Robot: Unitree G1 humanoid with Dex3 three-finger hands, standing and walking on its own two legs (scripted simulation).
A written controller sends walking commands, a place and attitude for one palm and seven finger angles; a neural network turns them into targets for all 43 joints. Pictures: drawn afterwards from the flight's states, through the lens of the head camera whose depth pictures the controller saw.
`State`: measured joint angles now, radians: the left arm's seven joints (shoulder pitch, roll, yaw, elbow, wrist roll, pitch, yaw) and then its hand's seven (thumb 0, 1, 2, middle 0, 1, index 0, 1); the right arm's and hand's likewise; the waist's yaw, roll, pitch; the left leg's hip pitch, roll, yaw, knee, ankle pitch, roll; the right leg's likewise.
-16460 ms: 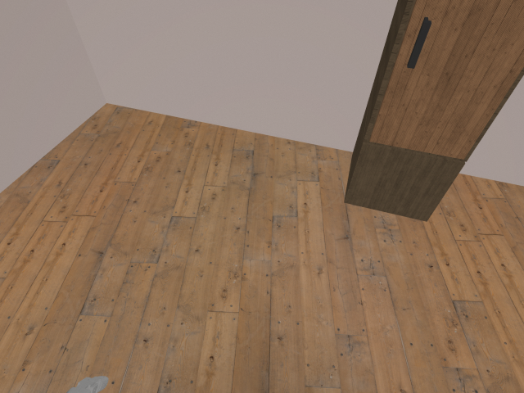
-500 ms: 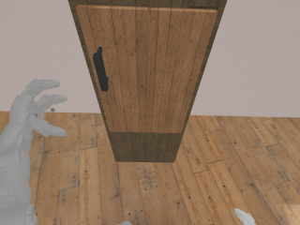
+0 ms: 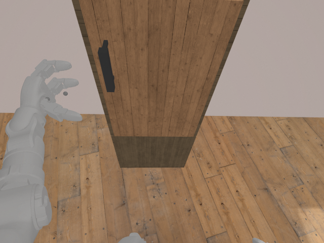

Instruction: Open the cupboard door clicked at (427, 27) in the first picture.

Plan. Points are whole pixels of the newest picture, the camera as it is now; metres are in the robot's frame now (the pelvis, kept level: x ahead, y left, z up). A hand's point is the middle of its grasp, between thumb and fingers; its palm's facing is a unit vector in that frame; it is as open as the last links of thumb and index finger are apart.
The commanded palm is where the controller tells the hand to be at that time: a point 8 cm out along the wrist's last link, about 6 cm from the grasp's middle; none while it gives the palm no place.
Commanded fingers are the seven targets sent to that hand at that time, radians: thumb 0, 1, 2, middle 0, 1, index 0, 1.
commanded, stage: move the hooked fingers beside the handle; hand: left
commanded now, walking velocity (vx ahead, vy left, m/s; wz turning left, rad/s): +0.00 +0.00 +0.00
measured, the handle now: (108, 67) +0.55 +0.16 +0.10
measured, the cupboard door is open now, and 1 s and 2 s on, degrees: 0 0 0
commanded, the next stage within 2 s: slide the fingers in behind the handle in 1.28 s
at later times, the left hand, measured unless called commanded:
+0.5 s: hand (82, 72) +0.51 +0.22 +0.11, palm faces +0.02 -1.00 +0.03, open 14.0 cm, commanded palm +0.49 +0.27 +0.10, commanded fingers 0.00 -0.50 0.30 -0.30 -1.20 -0.30 -1.20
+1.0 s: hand (81, 75) +0.50 +0.22 +0.11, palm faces +0.04 -1.00 +0.02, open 14.0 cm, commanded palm +0.49 +0.26 +0.10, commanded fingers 0.00 -0.50 0.30 -0.30 -1.20 -0.30 -1.20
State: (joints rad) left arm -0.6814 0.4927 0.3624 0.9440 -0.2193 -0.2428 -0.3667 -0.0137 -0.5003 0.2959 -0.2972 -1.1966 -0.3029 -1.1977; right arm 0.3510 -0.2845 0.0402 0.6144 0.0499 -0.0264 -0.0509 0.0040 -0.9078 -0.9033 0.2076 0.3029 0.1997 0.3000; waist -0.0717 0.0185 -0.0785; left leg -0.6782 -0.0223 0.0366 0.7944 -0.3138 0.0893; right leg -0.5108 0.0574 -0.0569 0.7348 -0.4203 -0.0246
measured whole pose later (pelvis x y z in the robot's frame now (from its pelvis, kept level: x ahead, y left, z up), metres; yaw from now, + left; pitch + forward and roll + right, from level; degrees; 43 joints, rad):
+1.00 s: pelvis +0.01 -0.01 -0.01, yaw -1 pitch +17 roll -4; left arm -0.89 0.60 0.43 1.19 -0.14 -0.28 -0.33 -0.01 -0.50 0.30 -0.30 -1.20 -0.31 -1.20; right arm 0.39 -0.29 0.04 0.60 0.03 0.08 -0.02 0.00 -0.91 -0.90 0.21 0.30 0.20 0.30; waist -0.14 0.03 -0.11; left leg -0.80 0.01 0.03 0.87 -0.36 0.07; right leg -0.63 0.09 -0.06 0.79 -0.45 -0.04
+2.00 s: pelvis +0.01 -0.01 -0.01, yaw +0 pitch +16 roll -4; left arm -0.93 0.49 0.30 1.17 -0.15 -0.31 -0.19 -0.01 -0.50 0.30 -0.19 -1.18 -0.29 -1.19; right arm 0.41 -0.28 0.02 0.66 0.01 0.04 0.00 0.00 -0.91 -0.90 0.21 0.30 0.20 0.30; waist -0.12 0.04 -0.10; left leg -0.82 -0.01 0.01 0.89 -0.35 0.07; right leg -0.64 0.08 -0.08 0.81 -0.46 -0.04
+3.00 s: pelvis -0.01 -0.01 -0.02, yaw +3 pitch +17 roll -4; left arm -1.05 0.39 0.12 1.21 -0.17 -0.32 -0.03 -0.01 -0.50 0.30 -0.02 -1.19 -0.30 -1.20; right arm 0.39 -0.27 0.01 0.72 0.00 -0.06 0.03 0.00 -0.91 -0.90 0.21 0.30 0.20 0.30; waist -0.09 0.04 -0.09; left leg -0.88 -0.04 -0.03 0.93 -0.33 0.08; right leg -0.69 0.05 -0.13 0.87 -0.47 -0.04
